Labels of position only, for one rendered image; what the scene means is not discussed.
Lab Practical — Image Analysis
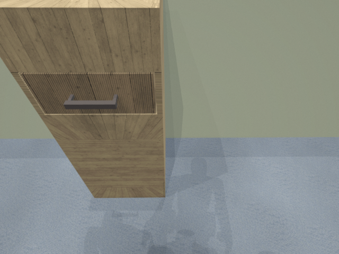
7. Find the cabinet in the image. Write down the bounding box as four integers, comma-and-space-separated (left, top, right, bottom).
0, 0, 166, 198

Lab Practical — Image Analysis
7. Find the handle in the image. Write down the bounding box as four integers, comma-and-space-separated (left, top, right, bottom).
64, 94, 118, 110

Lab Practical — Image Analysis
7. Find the drawer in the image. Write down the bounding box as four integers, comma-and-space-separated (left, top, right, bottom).
20, 72, 156, 114

